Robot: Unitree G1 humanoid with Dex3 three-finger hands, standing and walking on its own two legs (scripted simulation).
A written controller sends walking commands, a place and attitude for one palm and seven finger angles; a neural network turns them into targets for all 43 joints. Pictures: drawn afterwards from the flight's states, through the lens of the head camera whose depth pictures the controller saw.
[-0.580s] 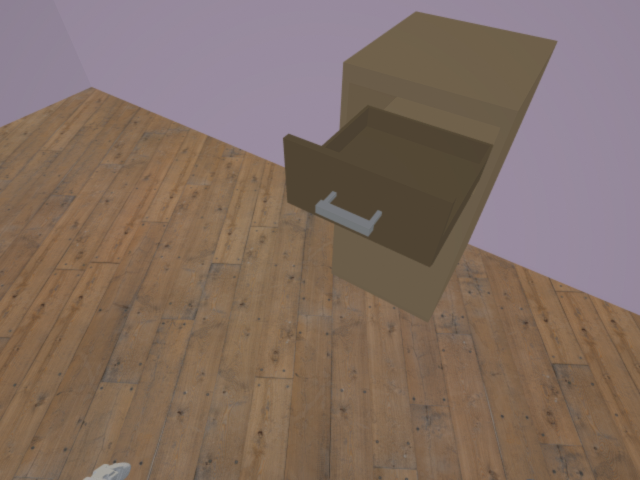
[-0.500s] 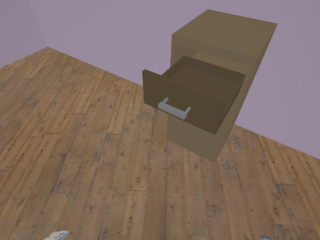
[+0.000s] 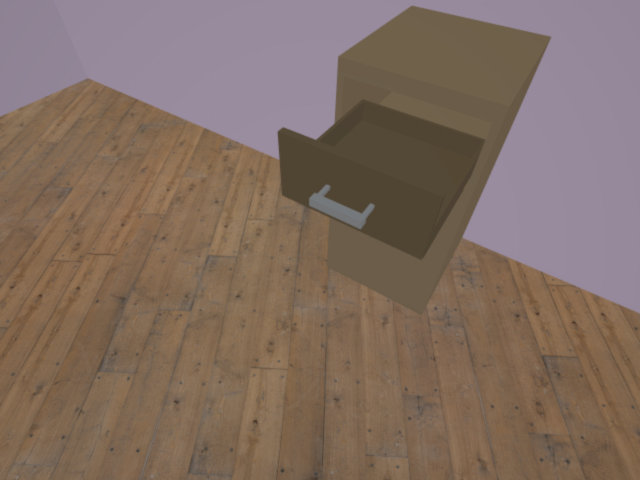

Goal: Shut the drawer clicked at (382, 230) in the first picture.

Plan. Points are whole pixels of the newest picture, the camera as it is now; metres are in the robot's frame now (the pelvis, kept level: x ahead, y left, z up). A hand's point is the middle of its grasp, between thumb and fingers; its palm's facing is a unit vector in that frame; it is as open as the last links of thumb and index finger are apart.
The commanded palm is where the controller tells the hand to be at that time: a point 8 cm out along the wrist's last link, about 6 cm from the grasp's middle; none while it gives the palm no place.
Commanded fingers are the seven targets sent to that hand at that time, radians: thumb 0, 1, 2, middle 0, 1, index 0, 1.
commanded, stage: stand and wait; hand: left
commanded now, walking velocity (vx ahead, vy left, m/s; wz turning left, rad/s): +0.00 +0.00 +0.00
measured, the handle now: (342, 204) +0.64 -0.01 -0.07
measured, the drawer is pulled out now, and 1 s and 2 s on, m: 0.29 0.29 0.29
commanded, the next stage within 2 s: look at it before walking up in 0.24 s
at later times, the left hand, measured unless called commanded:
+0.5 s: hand out of the picture +0.08 +0.24 -0.15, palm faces -0.03 -0.95 -0.33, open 7.4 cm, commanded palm none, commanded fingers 0.00 0.90 0.90 -0.20 -0.30 -0.20 -0.30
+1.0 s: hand out of the picture +0.08 +0.24 -0.16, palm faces -0.03 -0.95 -0.32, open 7.4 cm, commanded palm none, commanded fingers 0.00 0.90 0.90 -0.20 -0.30 -0.20 -0.30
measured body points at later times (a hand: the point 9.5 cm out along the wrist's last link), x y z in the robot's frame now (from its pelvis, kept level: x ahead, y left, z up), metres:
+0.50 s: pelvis +0.00 +0.00 +0.00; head +0.01 +0.00 +0.45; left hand +0.08 +0.29 -0.13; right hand +0.08 -0.29 -0.13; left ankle +0.02 +0.12 -0.74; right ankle +0.02 -0.13 -0.74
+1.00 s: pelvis +0.01 +0.00 +0.00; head +0.02 +0.00 +0.45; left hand +0.08 +0.29 -0.13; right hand +0.08 -0.30 -0.13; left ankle +0.02 +0.12 -0.74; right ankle +0.02 -0.13 -0.74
